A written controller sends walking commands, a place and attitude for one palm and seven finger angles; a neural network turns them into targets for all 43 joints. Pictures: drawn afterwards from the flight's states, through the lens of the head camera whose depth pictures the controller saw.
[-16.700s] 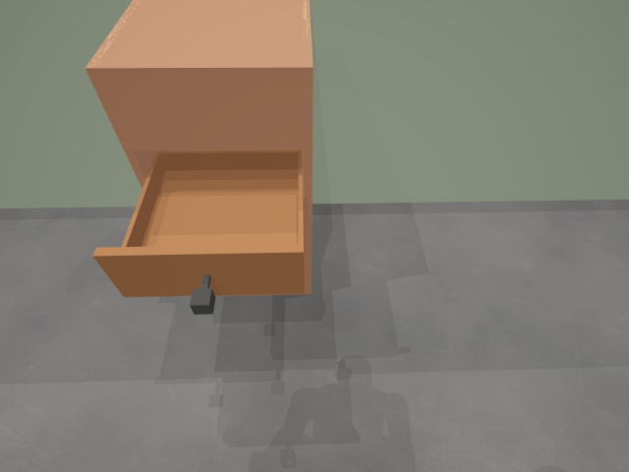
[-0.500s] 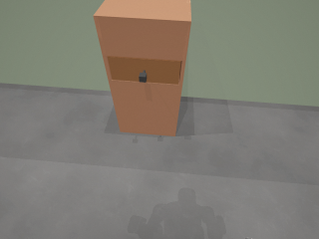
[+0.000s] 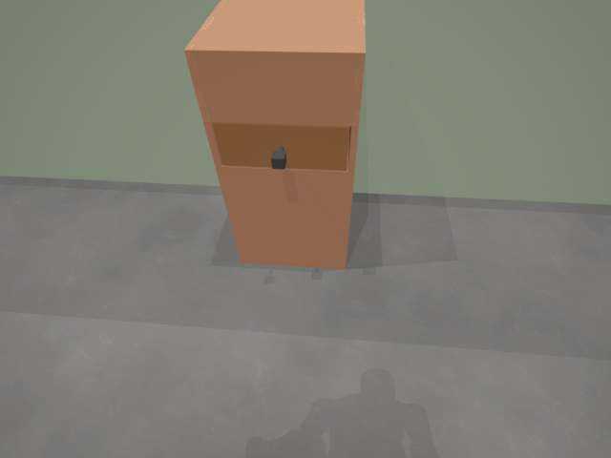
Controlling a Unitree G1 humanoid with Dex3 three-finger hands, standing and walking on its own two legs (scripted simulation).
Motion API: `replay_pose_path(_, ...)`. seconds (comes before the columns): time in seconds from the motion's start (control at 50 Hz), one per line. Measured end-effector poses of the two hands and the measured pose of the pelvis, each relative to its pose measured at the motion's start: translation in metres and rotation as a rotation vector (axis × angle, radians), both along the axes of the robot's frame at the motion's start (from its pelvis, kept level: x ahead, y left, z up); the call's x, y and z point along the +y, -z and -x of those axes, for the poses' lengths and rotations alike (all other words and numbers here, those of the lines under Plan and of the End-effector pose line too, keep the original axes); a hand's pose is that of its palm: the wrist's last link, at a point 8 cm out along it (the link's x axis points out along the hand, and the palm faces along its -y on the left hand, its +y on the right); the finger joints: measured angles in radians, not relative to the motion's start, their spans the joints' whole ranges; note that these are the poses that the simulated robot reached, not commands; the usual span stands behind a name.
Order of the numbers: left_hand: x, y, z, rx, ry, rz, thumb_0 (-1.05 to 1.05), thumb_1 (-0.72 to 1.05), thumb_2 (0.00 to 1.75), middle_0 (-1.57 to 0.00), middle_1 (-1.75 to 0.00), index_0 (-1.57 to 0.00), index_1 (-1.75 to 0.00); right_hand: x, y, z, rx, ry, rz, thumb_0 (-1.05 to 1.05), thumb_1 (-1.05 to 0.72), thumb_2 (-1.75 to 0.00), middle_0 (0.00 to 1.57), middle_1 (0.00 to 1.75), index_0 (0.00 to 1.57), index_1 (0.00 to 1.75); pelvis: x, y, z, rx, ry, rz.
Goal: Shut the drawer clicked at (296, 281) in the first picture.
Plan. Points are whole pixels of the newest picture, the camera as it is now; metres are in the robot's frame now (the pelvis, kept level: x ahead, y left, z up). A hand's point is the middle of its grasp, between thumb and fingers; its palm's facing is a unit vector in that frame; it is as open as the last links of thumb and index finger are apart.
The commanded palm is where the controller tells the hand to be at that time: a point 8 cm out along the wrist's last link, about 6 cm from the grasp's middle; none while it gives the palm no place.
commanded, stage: let the arm hang, fingers relaxed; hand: left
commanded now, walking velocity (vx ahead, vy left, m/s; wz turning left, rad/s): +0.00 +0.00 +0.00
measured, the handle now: (279, 156) +0.91 +0.13 -0.18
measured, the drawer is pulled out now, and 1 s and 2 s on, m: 0.00 0.00 0.00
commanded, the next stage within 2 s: look to check the result in 0.32 s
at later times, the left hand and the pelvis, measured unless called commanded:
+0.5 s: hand out of the picture +0.08 +0.20 -0.16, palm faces -0.02 -0.96 -0.29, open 7.3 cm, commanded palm none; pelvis +0.02 -0.02 +0.00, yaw +0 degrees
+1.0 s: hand out of the picture +0.11 +0.21 -0.15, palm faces -0.02 -0.94 -0.33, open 7.3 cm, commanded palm none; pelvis +0.03 -0.03 +0.00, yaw +0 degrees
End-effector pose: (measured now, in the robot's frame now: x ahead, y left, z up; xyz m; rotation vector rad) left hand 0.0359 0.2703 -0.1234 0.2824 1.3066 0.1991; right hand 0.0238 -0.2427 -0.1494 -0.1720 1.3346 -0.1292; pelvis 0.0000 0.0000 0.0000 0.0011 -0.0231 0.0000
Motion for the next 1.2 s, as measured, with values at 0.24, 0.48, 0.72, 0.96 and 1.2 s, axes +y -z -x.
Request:
replay_pose_path(0.24,-0.023,0.001,-0.041,-0.078,0.033,0.042,0.00,0.91,0.90,-0.21,-0.30,-0.21,-0.30,-0.019,-0.007,-0.016,-0.025,0.008,0.034,0.01,-0.91,-0.89,0.20,0.30,0.20,0.30,-0.008,-0.002,-0.007,0.002,0.001,-0.004)
replay_pose_path(0.48,-0.022,0.002,-0.038,-0.034,0.019,0.026,0.00,0.91,0.90,-0.20,-0.30,-0.20,-0.30,-0.044,-0.013,-0.020,0.005,0.007,0.079,0.01,-0.91,-0.89,0.20,0.30,0.20,0.30,-0.017,-0.003,-0.016,0.007,-0.001,-0.002)
replay_pose_path(0.72,-0.014,-0.006,-0.047,-0.043,0.013,-0.015,0.00,0.91,0.90,-0.20,-0.30,-0.20,-0.30,-0.056,-0.015,-0.043,-0.028,-0.015,0.087,0.01,-0.91,-0.89,0.20,0.30,0.20,0.30,-0.024,-0.004,-0.022,0.007,-0.005,-0.001)
replay_pose_path(0.96,-0.014,-0.010,-0.067,-0.083,0.028,-0.020,0.00,0.91,0.90,-0.20,-0.30,-0.20,-0.30,-0.067,-0.020,-0.061,-0.059,-0.027,0.104,0.01,-0.91,-0.89,0.20,0.30,0.20,0.30,-0.027,-0.004,-0.027,0.009,-0.007,0.000)
replay_pose_path(1.2,-0.014,-0.010,-0.080,-0.091,0.040,-0.019,0.00,0.91,0.90,-0.20,-0.30,-0.20,-0.30,-0.073,-0.023,-0.063,-0.049,-0.026,0.122,0.01,-0.91,-0.89,0.20,0.30,0.20,0.30,-0.027,-0.005,-0.033,0.012,-0.006,0.000)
